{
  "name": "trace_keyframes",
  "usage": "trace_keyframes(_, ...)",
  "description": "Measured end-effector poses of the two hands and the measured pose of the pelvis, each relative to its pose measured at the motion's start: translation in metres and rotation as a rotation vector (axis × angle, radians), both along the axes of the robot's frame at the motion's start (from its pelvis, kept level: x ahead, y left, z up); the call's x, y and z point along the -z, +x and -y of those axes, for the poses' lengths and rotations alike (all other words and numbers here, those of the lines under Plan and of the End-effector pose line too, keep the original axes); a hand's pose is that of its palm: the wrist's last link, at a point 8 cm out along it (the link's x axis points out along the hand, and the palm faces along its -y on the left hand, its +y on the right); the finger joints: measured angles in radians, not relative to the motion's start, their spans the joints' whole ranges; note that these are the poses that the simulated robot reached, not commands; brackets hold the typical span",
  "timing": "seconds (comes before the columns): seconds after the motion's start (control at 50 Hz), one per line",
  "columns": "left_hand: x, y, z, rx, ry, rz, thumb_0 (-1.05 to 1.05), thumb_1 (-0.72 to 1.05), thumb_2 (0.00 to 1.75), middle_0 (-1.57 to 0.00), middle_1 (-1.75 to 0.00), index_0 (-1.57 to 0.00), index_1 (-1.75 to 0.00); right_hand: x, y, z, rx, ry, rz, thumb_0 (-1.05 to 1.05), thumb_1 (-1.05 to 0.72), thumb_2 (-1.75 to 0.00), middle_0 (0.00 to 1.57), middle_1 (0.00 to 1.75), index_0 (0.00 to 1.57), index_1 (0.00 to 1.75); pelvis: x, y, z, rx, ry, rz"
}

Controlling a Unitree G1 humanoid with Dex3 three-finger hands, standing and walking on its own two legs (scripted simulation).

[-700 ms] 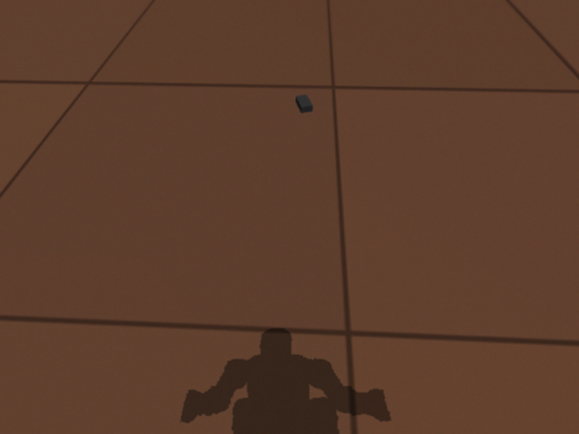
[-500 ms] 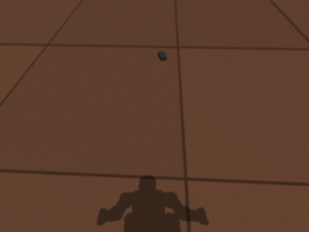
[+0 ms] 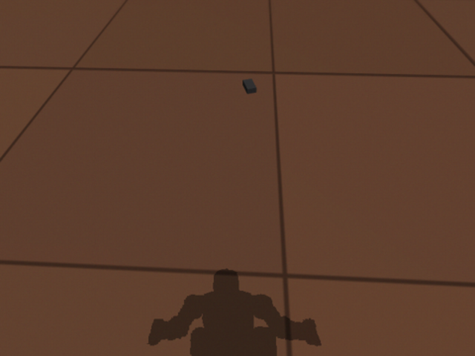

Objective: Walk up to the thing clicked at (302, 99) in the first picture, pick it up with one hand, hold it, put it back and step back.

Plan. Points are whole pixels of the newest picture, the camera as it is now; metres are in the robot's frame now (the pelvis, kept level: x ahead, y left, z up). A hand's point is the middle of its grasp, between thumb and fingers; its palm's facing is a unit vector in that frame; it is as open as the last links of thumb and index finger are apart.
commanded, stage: stand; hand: left
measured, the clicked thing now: (249, 86) +2.01 -0.08 -0.76
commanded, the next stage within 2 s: walk up in 0.42 s
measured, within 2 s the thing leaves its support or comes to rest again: neither
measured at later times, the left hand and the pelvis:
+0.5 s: hand out of the picture +0.08 +0.26 -0.15, palm faces -0.09 -0.94 -0.34, open 7.4 cm; pelvis +0.01 +0.00 +0.00, yaw -5 degrees
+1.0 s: hand (140, 278) +0.30 +0.23 -0.14, palm faces -0.33 -0.82 -0.46, open 7.4 cm; pelvis +0.19 -0.05 -0.02, yaw -24 degrees
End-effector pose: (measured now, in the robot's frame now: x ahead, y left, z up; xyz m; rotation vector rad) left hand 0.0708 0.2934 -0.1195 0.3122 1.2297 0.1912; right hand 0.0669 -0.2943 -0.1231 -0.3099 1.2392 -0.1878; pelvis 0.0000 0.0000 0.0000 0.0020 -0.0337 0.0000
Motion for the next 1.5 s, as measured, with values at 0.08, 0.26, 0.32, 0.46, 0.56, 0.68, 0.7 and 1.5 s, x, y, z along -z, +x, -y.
trace_keyframes(0.08, 0.001, -0.002, 0.000, -0.003, -0.001, -0.008, 0.01, 0.90, 0.90, -0.21, -0.30, -0.21, -0.30, 0.000, 0.000, 0.000, 0.000, -0.001, -0.005, 0.00, -0.91, -0.90, 0.21, 0.30, 0.21, 0.30, 0.000, 0.001, 0.000, 0.000, 0.000, -0.001)
trace_keyframes(0.26, -0.001, 0.000, -0.001, -0.006, 0.002, -0.006, 0.01, 0.90, 0.90, -0.21, -0.30, -0.21, -0.30, 0.000, 0.003, 0.000, -0.003, -0.001, 0.001, 0.00, -0.91, -0.90, 0.21, 0.30, 0.21, 0.30, 0.000, 0.003, 0.000, 0.000, 0.001, 0.001)
trace_keyframes(0.32, -0.001, 0.001, -0.002, -0.006, 0.004, 0.000, 0.01, 0.90, 0.90, -0.21, -0.30, -0.21, -0.30, 0.000, 0.005, 0.000, -0.004, 0.000, 0.005, 0.00, -0.91, -0.90, 0.21, 0.30, 0.21, 0.30, 0.000, 0.003, 0.000, 0.000, 0.001, 0.001)
trace_keyframes(0.46, -0.004, 0.003, -0.003, 0.015, -0.003, 0.008, 0.01, 0.90, 0.90, -0.21, -0.30, -0.21, -0.30, -0.001, 0.010, 0.003, 0.002, 0.021, 0.042, 0.01, -0.90, -0.90, 0.21, 0.30, 0.21, 0.30, 0.001, 0.004, 0.000, 0.034, 0.009, -0.008)
trace_keyframes(0.56, -0.012, 0.021, -0.014, 0.128, 0.043, -0.084, 0.01, 0.90, 0.90, -0.21, -0.30, -0.21, -0.30, -0.006, 0.012, 0.026, 0.102, 0.019, 0.205, 0.00, -0.90, -0.90, 0.21, 0.30, 0.21, 0.30, 0.007, 0.012, -0.004, 0.153, 0.017, -0.041)
trace_keyframes(0.68, -0.038, 0.105, -0.010, 0.237, 0.118, 0.024, 0.01, 0.90, 0.90, -0.21, -0.30, -0.21, -0.30, 0.004, -0.007, 0.065, 0.207, -0.002, 0.187, 0.00, -0.90, -0.90, 0.21, 0.30, 0.21, 0.30, 0.013, 0.044, 0.016, 0.244, 0.029, -0.017)
trace_keyframes(0.7, -0.042, 0.120, -0.008, 0.250, 0.135, 0.051, 0.01, 0.90, 0.90, -0.21, -0.30, -0.21, -0.30, 0.009, -0.006, 0.073, 0.220, -0.002, 0.184, 0.01, -0.90, -0.90, 0.21, 0.30, 0.21, 0.30, 0.017, 0.053, 0.022, 0.259, 0.032, -0.012)
trace_keyframes(1.5, -0.033, 0.760, 0.137, 0.818, 0.086, 0.221, 0.01, 0.90, 0.90, -0.20, -0.30, -0.21, -0.30, -0.005, 0.238, -0.034, 0.779, -0.023, 0.001, 0.01, -0.90, -0.90, 0.21, 0.30, 0.21, 0.30, 0.013, 0.518, 0.013, 0.667, 0.029, -0.033)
